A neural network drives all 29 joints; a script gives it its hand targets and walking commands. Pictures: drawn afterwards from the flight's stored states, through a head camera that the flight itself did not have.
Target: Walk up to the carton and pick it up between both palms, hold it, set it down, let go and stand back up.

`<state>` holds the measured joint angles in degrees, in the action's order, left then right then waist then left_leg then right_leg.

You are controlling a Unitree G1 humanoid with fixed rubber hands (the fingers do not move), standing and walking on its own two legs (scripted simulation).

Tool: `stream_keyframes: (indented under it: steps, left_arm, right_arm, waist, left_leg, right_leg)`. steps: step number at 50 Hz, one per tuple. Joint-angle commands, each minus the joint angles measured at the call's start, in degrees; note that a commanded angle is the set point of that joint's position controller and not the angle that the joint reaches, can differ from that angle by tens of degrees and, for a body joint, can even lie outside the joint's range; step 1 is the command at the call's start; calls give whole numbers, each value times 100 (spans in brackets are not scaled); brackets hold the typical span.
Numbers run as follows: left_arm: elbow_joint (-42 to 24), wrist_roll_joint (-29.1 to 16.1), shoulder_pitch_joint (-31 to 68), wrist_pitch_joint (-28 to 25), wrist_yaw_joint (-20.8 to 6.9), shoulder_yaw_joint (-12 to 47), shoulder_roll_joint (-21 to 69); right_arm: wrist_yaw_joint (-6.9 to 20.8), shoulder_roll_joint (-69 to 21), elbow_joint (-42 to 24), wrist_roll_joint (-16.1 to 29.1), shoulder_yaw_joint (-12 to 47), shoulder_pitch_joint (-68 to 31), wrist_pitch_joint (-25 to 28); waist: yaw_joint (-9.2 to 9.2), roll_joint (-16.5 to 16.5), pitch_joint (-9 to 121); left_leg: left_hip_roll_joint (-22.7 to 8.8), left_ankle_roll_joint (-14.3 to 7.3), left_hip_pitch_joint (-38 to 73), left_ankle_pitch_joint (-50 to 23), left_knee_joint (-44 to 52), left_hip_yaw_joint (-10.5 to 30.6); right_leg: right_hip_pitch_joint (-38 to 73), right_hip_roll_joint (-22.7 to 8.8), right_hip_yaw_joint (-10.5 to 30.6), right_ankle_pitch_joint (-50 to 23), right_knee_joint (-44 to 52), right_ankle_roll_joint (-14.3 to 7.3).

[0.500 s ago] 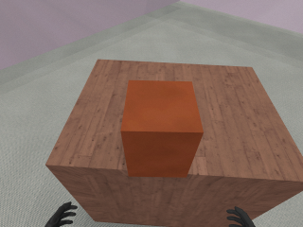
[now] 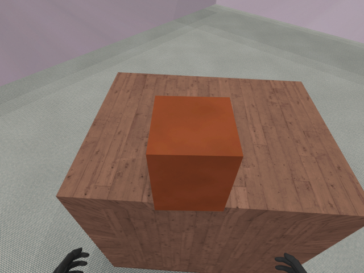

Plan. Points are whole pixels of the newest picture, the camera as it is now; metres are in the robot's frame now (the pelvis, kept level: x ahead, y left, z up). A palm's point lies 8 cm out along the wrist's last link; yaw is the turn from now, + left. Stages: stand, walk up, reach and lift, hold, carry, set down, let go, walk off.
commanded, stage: stand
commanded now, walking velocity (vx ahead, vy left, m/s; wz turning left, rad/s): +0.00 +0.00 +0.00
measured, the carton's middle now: (190, 156) +0.38 +0.00 +0.07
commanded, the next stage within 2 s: none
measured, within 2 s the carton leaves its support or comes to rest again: neither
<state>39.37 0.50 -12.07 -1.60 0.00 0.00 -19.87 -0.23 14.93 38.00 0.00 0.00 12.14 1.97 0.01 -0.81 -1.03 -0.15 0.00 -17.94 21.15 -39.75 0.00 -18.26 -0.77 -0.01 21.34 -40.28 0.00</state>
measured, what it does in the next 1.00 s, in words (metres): stands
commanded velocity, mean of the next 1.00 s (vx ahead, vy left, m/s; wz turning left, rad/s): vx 0.00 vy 0.00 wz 0.00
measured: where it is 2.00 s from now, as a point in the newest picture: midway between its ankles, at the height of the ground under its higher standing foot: outside the picture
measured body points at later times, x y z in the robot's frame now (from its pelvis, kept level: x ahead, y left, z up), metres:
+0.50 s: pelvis -0.01 +0.00 +0.00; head -0.01 +0.00 +0.45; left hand +0.12 +0.29 -0.10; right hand +0.13 -0.26 -0.10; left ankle +0.00 +0.12 -0.72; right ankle +0.00 -0.12 -0.72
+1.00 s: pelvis -0.02 +0.00 +0.00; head -0.02 +0.00 +0.45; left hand +0.10 +0.29 -0.10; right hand +0.11 -0.26 -0.11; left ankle +0.00 +0.12 -0.72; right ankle +0.00 -0.12 -0.72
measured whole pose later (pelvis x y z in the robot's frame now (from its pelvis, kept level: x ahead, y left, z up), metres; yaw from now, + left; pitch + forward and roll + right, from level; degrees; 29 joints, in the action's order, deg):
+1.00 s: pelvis -0.02 +0.00 +0.00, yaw +0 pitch -2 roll +0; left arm 46.5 0.5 -11.8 -1.6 0.0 0.0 -20.1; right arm -0.2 15.6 45.0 0.0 0.0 12.1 2.0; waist 0.0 -0.4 -1.0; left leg -0.1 0.0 -17.9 19.6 -39.8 0.0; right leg -18.3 -0.8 0.0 19.8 -40.3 0.0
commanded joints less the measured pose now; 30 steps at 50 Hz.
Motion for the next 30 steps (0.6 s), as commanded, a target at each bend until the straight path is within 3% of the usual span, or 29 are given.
stream_keyframes:
  steps: [1, 8, 10, 13, 17, 19, 30]
  left_arm:
    - [-170, 72, 285, -217, 67, -418, -1113]
    - [-67, 91, 360, -207, 43, -408, -1165]
    - [-6, 86, 327, -208, 36, -407, -1142]
    - [5, 73, 328, -214, 25, -399, -1111]
    - [108, 54, 295, -220, 19, -408, -1176]
    - [116, 36, 293, -209, 17, -398, -1124]
    - [323, 44, 359, -194, 26, -380, -1141]
  right_arm:
    - [-27, 1545, -96, -158, -538, -318, 163]
    - [-11, 1462, -30, -122, -512, -428, 164]
    - [-16, 1497, 29, -150, -502, -467, 176]
    - [-6, 1558, 83, -151, -520, -433, 164]
    - [-1, 1569, 148, -141, -519, -449, 158]
    - [-18, 1554, 177, -152, -481, -411, 167]
    - [-14, 1571, 387, -124, -464, -436, 150]
  waist:
    - [-7, 185, 303]
    - [-35, 124, 234]
    - [-13, 326, 219]
    - [0, 186, 92]
    - [47, 152, 86]
    - [29, 321, 169]
    - [12, 174, 4]
  left_leg:
    - [-484, -427, 82, -1224, 573, 481]
    - [-469, -407, 63, -896, 751, 537]
    - [-510, -431, 87, -755, 826, 560]
    - [-484, -413, -69, -641, 849, 581]
    - [-487, -428, -3, -790, 858, 594]
    - [-522, -437, 39, -846, 902, 585]
    - [-507, -407, 3, -614, 979, 620]
  right_leg:
    - [215, -494, 588, -1283, 725, -477]
    - [120, -464, 601, -891, 812, -458]
    - [67, -422, 570, -768, 822, -447]
    - [84, -450, 601, -665, 913, -464]
    - [91, -437, 615, -839, 893, -452]
    - [174, -453, 586, -877, 869, -435]
    - [69, -497, 676, -757, 1042, -448]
